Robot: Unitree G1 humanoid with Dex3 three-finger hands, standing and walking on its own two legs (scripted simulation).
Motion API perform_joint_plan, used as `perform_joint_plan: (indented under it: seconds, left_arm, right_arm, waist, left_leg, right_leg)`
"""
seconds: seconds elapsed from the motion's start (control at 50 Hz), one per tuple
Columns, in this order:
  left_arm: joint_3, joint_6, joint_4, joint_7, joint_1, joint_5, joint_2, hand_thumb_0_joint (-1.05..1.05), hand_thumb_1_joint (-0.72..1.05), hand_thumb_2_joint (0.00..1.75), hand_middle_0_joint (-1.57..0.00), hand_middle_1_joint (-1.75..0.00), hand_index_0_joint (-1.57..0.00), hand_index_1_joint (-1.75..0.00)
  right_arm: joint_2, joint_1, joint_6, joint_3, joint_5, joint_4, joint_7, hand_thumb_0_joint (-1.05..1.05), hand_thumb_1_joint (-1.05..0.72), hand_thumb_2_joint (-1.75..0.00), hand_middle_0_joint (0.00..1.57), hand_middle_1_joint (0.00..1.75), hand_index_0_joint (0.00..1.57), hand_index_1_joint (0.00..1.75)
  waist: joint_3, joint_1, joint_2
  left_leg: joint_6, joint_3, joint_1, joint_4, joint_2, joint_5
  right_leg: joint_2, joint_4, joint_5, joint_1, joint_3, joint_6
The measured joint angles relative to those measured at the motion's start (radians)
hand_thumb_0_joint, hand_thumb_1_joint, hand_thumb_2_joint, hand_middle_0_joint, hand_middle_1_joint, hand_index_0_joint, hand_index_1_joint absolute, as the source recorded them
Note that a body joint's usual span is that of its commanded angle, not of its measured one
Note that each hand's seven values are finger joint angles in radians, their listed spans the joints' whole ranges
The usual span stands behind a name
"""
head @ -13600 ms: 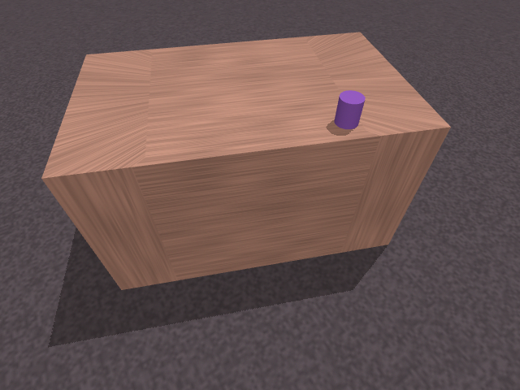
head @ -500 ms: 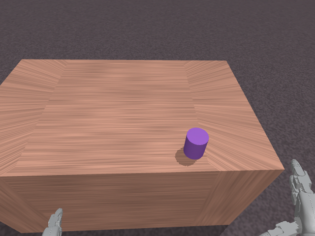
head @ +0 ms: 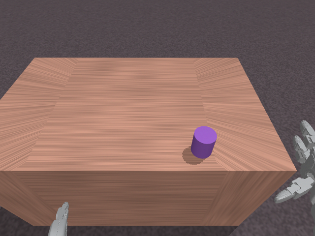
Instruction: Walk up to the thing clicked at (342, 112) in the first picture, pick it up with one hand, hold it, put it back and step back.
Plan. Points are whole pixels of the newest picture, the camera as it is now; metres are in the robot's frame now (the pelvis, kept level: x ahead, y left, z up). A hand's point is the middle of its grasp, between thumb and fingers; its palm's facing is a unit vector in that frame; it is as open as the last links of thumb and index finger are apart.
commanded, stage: go down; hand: right
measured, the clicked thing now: (203, 142) +0.45 -0.14 -0.08
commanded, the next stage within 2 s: none
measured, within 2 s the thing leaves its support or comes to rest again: neither
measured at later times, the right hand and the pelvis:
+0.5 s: hand (289, 149) +0.32 -0.31 +0.07, palm faces +0.11 +0.99 +0.00, open 17.6 cm; pelvis +0.01 -0.01 -0.01, yaw +0 degrees
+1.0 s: hand (288, 131) +0.37 -0.33 +0.07, palm faces +0.08 +1.00 +0.02, open 17.7 cm; pelvis +0.00 -0.01 -0.02, yaw +1 degrees
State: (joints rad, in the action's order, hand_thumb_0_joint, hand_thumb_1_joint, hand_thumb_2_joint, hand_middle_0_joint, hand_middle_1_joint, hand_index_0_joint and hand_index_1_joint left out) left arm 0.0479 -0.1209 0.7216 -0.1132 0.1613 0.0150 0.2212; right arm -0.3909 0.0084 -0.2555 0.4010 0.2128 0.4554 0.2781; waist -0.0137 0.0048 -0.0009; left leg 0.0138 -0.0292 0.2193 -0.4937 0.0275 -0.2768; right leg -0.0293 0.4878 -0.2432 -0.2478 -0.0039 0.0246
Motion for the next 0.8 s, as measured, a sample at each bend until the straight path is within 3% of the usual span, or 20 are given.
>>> perform_joint_plan:
  seconds: [0.08, 0.18, 0.4, 0.6, 0.8]
  left_arm:
    - [-0.007, -0.007, -0.01, -0.004, 0.018, 0.006, 0.0, -0.01, -0.53, 0.04, -0.06, -0.05, -0.06, -0.05]
    - [-0.005, -0.013, 0.0, -0.009, 0.031, 0.005, 0.012, -0.01, -0.53, 0.04, -0.06, -0.06, -0.06, -0.05]
    - [-0.03, -0.031, -0.048, -0.036, 0.034, 0.004, 0.008, -0.01, -0.53, 0.05, -0.06, -0.06, -0.06, -0.06]
    - [-0.047, -0.067, -0.026, -0.042, 0.026, 0.007, 0.009, -0.01, -0.53, 0.05, -0.06, -0.06, -0.06, -0.06]
    - [-0.062, -0.074, -0.086, -0.038, 0.06, 0.002, 0.035, -0.01, -0.53, 0.05, -0.06, -0.06, -0.06, -0.06]
  right_arm:
    - [-0.031, 0.061, 0.001, 0.027, 0.04, 0.087, 0.071, -0.01, 0.61, -0.03, 0.03, 0.06, 0.05, 0.06]
    - [-0.043, 0.089, -0.009, 0.039, 0.061, 0.131, 0.121, -0.01, 0.61, -0.03, 0.03, 0.06, 0.04, 0.05]
    - [-0.05, 0.132, -0.031, 0.048, 0.076, 0.165, 0.155, -0.01, 0.58, -0.04, 0.04, 0.05, 0.05, 0.05]
    - [-0.133, 0.27, -0.027, 0.077, 0.111, 0.316, 0.254, -0.01, 0.56, -0.03, 0.05, 0.05, 0.05, 0.05]
    - [-0.192, 0.376, -0.018, 0.113, 0.093, 0.436, 0.273, -0.01, 0.56, -0.03, 0.05, 0.05, 0.05, 0.05]
  waist:
    - [-0.007, 0.01, -0.001]
    - [-0.01, 0.006, -0.002]
    - [-0.022, 0.003, -0.015]
    - [-0.042, 0.025, -0.018]
    - [-0.052, 0.048, -0.014]
  left_leg:
    - [0.003, 0.007, 0.021, -0.01, 0.0, -0.004]
    - [0.007, 0.016, 0.049, -0.025, -0.001, -0.01]
    - [0.009, 0.009, 0.071, -0.041, -0.003, -0.021]
    - [0.01, 0.003, 0.141, -0.094, -0.003, -0.04]
    - [0.01, 0.012, 0.213, -0.143, -0.012, -0.055]
  right_leg:
    - [0.0, 0.016, -0.01, -0.021, 0.006, -0.003]
    - [-0.002, 0.041, -0.024, -0.051, 0.015, -0.008]
    - [-0.004, 0.077, -0.044, -0.084, 0.007, -0.01]
    - [-0.005, 0.135, -0.064, -0.16, -0.001, -0.01]
    - [-0.014, 0.194, -0.087, -0.232, 0.005, -0.011]
